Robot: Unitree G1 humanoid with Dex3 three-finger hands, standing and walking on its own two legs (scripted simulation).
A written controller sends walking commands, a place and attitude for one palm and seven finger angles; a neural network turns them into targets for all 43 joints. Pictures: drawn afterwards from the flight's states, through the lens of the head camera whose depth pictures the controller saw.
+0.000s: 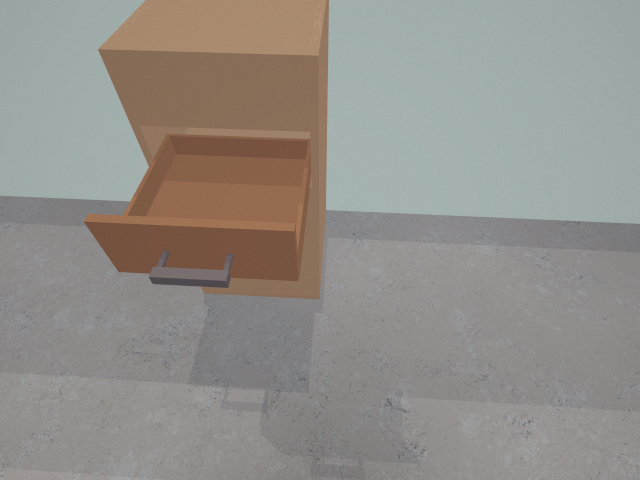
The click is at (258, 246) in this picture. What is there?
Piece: drawer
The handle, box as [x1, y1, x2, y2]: [149, 250, 233, 287]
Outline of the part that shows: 149,275 149,278 152,283 227,287 230,278 229,269 233,256 232,254 227,254 224,268 222,270 171,268 164,266 169,253 168,251 163,250 157,266 152,268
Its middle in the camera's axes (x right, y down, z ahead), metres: -0.25 +0.06 +0.74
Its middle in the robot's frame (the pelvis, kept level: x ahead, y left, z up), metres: +0.49 +0.28 -0.13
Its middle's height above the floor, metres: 0.65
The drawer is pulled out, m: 0.30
